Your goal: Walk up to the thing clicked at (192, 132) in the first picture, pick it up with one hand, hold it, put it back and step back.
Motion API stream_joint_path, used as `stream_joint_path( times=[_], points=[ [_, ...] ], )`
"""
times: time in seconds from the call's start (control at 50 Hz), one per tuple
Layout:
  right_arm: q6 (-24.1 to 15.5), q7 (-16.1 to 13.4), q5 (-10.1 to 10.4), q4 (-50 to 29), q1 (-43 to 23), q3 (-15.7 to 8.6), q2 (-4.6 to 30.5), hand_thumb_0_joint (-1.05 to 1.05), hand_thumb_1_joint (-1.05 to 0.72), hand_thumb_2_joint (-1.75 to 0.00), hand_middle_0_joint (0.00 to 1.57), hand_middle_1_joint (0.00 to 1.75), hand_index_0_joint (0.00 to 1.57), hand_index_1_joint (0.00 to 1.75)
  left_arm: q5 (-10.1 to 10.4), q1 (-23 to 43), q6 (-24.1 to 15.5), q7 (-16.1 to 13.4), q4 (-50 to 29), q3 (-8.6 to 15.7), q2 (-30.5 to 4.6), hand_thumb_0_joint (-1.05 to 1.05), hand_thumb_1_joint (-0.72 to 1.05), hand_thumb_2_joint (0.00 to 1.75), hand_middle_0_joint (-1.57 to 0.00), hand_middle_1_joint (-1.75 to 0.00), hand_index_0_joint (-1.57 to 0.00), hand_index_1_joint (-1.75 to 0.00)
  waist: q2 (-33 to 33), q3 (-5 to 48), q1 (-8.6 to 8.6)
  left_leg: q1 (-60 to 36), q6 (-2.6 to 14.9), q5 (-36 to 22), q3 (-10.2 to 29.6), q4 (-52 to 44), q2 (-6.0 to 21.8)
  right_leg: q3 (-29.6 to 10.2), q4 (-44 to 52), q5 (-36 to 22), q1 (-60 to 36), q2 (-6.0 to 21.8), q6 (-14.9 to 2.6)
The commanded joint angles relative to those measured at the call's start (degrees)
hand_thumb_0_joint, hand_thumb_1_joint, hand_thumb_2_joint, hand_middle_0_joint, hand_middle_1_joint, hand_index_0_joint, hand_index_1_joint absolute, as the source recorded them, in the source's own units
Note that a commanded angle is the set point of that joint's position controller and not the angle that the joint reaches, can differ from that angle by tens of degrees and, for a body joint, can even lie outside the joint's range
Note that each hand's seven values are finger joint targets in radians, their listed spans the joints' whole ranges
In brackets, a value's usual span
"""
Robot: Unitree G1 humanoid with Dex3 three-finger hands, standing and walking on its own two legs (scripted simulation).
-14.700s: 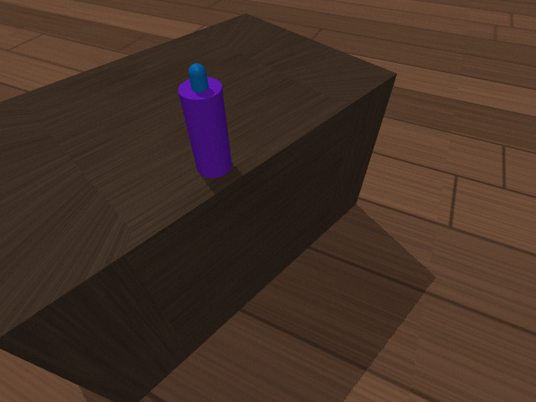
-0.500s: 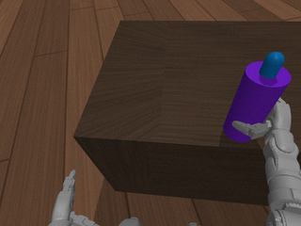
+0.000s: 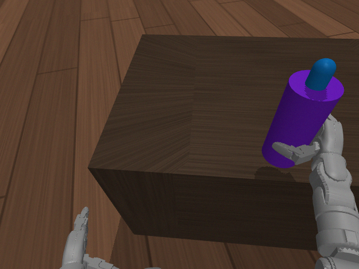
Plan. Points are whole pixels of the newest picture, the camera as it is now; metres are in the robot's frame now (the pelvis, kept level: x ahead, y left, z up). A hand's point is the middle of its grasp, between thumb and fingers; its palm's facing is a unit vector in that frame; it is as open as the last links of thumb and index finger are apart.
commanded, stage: lift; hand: right
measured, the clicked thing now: (298, 117) +0.39 -0.20 +0.15
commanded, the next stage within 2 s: hold in 0.96 s
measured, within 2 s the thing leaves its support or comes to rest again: neither
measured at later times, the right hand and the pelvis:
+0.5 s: hand (303, 126) +0.34 -0.19 +0.17, palm faces +0.20 +0.98 -0.03, open 11.9 cm; pelvis -0.01 +0.00 +0.01, yaw -1 degrees
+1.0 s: hand (308, 122) +0.32 -0.17 +0.21, palm faces +0.20 +0.98 -0.04, open 11.9 cm; pelvis -0.02 +0.01 +0.02, yaw -1 degrees
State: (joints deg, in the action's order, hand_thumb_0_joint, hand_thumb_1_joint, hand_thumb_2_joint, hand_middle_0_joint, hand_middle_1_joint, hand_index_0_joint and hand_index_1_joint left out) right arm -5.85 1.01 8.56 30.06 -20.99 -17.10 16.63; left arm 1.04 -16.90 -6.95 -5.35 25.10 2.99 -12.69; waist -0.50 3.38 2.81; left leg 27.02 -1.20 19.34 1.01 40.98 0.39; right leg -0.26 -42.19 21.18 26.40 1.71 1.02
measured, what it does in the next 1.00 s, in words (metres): stands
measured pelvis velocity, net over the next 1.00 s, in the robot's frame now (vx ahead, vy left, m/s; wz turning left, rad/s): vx -0.02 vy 0.01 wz -0.03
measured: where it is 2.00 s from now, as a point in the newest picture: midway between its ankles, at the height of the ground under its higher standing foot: outside the picture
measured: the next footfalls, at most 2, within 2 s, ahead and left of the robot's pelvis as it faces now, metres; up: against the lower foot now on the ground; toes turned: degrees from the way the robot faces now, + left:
none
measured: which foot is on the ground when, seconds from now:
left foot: down 0.00-1.00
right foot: down 0.00-1.00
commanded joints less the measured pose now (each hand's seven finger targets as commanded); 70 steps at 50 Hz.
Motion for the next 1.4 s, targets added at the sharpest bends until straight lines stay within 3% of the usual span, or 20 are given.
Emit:
stream_joint_path(
  times=[0.0,0.04,0.08,0.18,0.24,0.26,0.28,0.3,0.42,0.44,0.48,0.7,0.82,0.96,1.0,1.04,1.1,1.24,1.3,1.38],
  points=[
    [-5.63,-1.09,2.84,-24.60,-28.33,-3.41,14.36,0.00,0.07,-1.32,1.19,1.43,1.26,1.44,-0.25,3.33,-2.88,-0.72,-7.10,3.70,-7.59,0.00,-0.54,0.05,-0.05,-0.06,-0.05,-0.06,-6.56,23.15,-0.75,-8.01,1.02,-19.82,-2.76,-4.85,-1.19,0.16,5.78,-23.69,-15.18,-0.59,-0.55],
    [-4.99,-1.80,3.26,-32.46,-32.65,-3.86,16.04,0.00,0.04,-1.32,1.20,1.43,1.27,1.43,-0.17,5.18,-2.88,-0.98,-8.82,4.06,-8.08,0.00,-0.54,0.05,-0.05,-0.06,-0.05,-0.06,-6.24,24.92,-0.94,-9.64,1.07,-20.18,-2.78,-5.48,-1.19,0.24,6.39,-23.22,-16.48,-0.75,-0.67],
    [-2.99,-2.43,3.25,-31.43,-28.43,-3.19,14.62,0.00,0.04,-1.33,1.21,1.45,1.28,1.45,-0.15,5.39,-2.82,-1.43,-7.48,5.46,-8.93,0.00,-0.54,0.05,-0.05,-0.06,-0.05,-0.06,-6.44,21.98,-0.82,-10.29,1.17,-19.07,-2.57,-6.53,-0.93,0.68,7.67,-20.00,-15.84,-1.16,-0.73],
    [1.29,-3.06,3.81,-34.61,-28.23,-2.18,12.40,0.00,0.09,-1.30,1.19,1.43,1.26,1.43,0.17,7.19,-3.03,-1.97,-8.35,3.61,-6.83,0.00,-0.54,0.05,-0.04,-0.05,-0.05,-0.05,-2.34,18.24,-1.25,-11.72,0.62,-15.37,-2.50,-9.06,-0.46,1.18,9.44,-14.21,-14.70,-1.57,-1.38],
    [4.21,-2.84,3.74,-33.48,-25.83,-1.53,11.06,0.00,0.13,-1.31,1.19,1.44,1.26,1.44,0.00,4.47,-2.76,-2.18,-5.70,4.89,-8.01,0.00,-0.54,0.05,-0.04,-0.05,-0.04,-0.05,-1.75,16.26,-0.83,-11.24,0.59,-16.75,-2.98,-9.30,-0.59,0.89,10.44,-15.73,-15.81,-1.34,-1.20],
    [5.10,-2.60,3.78,-33.98,-25.59,-0.56,9.74,0.00,0.12,-1.30,1.19,1.43,1.26,1.43,0.22,4.65,-2.72,-1.83,-4.45,2.38,-4.93,0.00,-0.54,0.05,-0.04,-0.05,-0.04,-0.05,-3.08,14.66,-1.86,-11.27,0.62,-16.79,-3.28,-9.29,-0.57,0.76,10.72,-16.40,-15.25,-1.33,-1.02],
    [6.14,-2.43,3.67,-34.82,-25.35,-0.37,9.71,0.00,0.13,-1.30,1.18,1.43,1.25,1.43,0.19,6.02,-2.87,-1.84,-5.64,3.49,-6.49,0.00,-0.54,0.05,-0.04,-0.05,-0.04,-0.05,-3.04,15.56,-1.69,-11.10,0.74,-16.65,-3.17,-9.49,-0.55,0.75,10.97,-16.39,-15.86,-1.31,-0.94],
    [6.88,-2.38,3.70,-36.22,-26.78,-0.97,10.67,0.00,0.15,-1.31,1.19,1.44,1.26,1.44,0.20,6.98,-3.09,-2.13,-7.15,5.05,-8.14,0.00,-0.54,0.05,-0.04,-0.05,-0.04,-0.05,-1.89,16.03,-1.30,-11.33,0.70,-16.00,-3.27,-9.91,-0.64,0.63,11.45,-15.66,-16.57,-1.23,-1.02],
    [10.49,-2.61,4.42,-41.89,-26.20,-1.11,9.82,0.00,0.14,-1.30,1.18,1.43,1.25,1.43,0.07,8.51,-3.93,-1.82,-4.99,4.15,-6.80,0.00,-0.54,0.05,-0.04,-0.05,-0.04,-0.05,-2.17,14.35,-2.41,-12.54,0.77,-12.17,-3.22,-11.90,-0.40,0.85,12.93,-11.42,-16.39,-1.72,-1.24],
    [10.96,-2.61,4.34,-42.95,-25.92,-0.48,8.95,0.00,0.15,-1.30,1.17,1.42,1.24,1.42,-0.06,9.00,-3.96,-1.76,-4.61,2.47,-5.19,0.00,-0.55,0.05,-0.04,-0.05,-0.04,-0.05,-2.13,14.93,-2.59,-13.36,0.63,-13.17,-2.87,-12.11,-0.07,1.15,12.48,-12.24,-16.14,-2.14,-1.42],
    [11.90,-3.25,4.54,-46.93,-26.89,-2.09,11.15,0.00,0.15,-1.28,1.16,1.41,1.23,1.41,0.10,9.37,-4.42,-2.11,-5.21,4.04,-7.16,0.00,-0.55,0.05,-0.04,-0.05,-0.04,-0.05,-1.89,15.09,-2.70,-13.13,0.65,-12.93,-3.08,-12.15,-0.22,0.97,12.89,-12.13,-16.95,-1.98,-1.42],
    [18.83,-4.48,4.55,-49.74,-24.21,-1.15,8.72,0.00,0.15,-1.28,1.15,1.40,1.22,1.40,-0.06,8.86,-4.78,-3.24,-2.99,4.04,-7.03,0.00,-0.55,0.05,-0.04,-0.05,-0.04,-0.05,0.20,12.96,-1.78,-13.12,0.25,-10.48,-3.06,-14.15,-0.03,0.84,13.89,-9.88,-17.68,-2.13,-1.85],
    [21.20,-3.99,4.83,-52.12,-26.05,-0.59,8.26,0.00,0.12,-1.29,1.16,1.41,1.23,1.41,0.27,10.17,-5.60,-2.48,-2.70,2.63,-5.60,0.00,-0.55,0.05,-0.04,-0.05,-0.04,-0.05,-1.99,12.16,-2.66,-13.02,0.65,-10.94,-3.99,-13.85,-0.40,0.36,14.72,-10.71,-18.12,-1.85,-1.37],
    [23.49,-3.98,5.18,-53.60,-25.54,-1.56,8.80,0.00,0.10,-1.29,1.15,1.40,1.22,1.40,0.10,11.01,-6.39,-2.43,-2.21,5.78,-9.20,0.00,-0.55,0.05,-0.04,-0.05,-0.04,-0.05,-1.16,13.08,-2.38,-13.88,0.58,-10.73,-3.77,-14.43,-0.15,0.47,14.86,-10.56,-18.63,-2.11,-1.65],
    [23.81,-3.98,5.04,-54.75,-25.55,-0.65,7.57,0.00,0.09,-1.29,1.15,1.40,1.22,1.40,0.08,10.67,-6.65,-2.17,-1.52,2.29,-5.31,0.00,-0.55,0.06,-0.04,-0.05,-0.04,-0.05,-0.20,12.82,-2.97,-14.66,0.47,-11.51,-3.67,-14.47,-0.01,0.56,14.28,-11.49,-17.97,-2.27,-1.80],
    [24.16,-4.28,5.16,-56.74,-25.75,-1.81,9.06,0.00,0.10,-1.30,1.15,1.40,1.22,1.40,0.18,12.20,-6.86,-2.43,-1.50,2.20,-4.99,0.00,-0.55,0.06,-0.05,-0.05,-0.04,-0.06,-0.48,13.11,-3.29,-15.15,0.23,-11.30,-2.89,-14.69,0.56,0.94,13.89,-11.42,-17.60,-2.64,-1.98],
    [25.39,-4.61,5.03,-56.85,-25.17,-1.94,9.33,0.00,0.12,-1.30,1.15,1.40,1.22,1.40,-0.20,12.19,-7.13,-2.94,-0.99,5.99,-9.54,0.00,-0.55,0.05,-0.05,-0.05,-0.04,-0.05,-0.65,14.30,-2.45,-14.83,0.32,-11.93,-3.37,-14.36,0.10,0.64,14.14,-11.75,-18.83,-2.37,-1.80],
    [27.04,-4.59,5.57,-58.55,-25.65,-2.07,9.08,0.00,0.09,-1.30,1.15,1.41,1.22,1.41,0.26,11.52,-7.19,-2.63,0.66,3.19,-6.00,0.00,-0.55,0.05,-0.05,-0.05,-0.05,-0.05,-1.50,12.21,-3.33,-14.69,0.55,-11.99,-3.89,-14.26,-0.11,0.37,14.30,-12.41,-17.59,-2.23,-1.61],
    [28.31,-4.60,5.36,-58.08,-25.07,-2.03,9.07,0.00,0.10,-1.32,1.16,1.43,1.23,1.43,0.04,12.96,-7.59,-2.76,0.12,5.76,-9.14,0.00,-0.55,0.05,-0.05,-0.05,-0.05,-0.05,-1.44,13.70,-2.71,-14.58,0.54,-12.12,-3.88,-14.18,-0.30,0.33,14.62,-12.42,-18.91,-2.09,-1.43],
    [29.33,-4.05,5.72,-58.84,-25.79,-1.51,8.40,0.00,0.07,-1.31,1.16,1.41,1.23,1.41,0.24,11.59,-7.60,-2.35,2.21,4.51,-7.22,0.00,-0.55,0.05,-0.05,-0.05,-0.05,-0.05,-1.80,12.45,-2.74,-14.56,0.58,-13.15,-4.06,-13.93,-0.24,0.19,14.43,-13.63,-18.41,-2.13,-1.46]
  ],
)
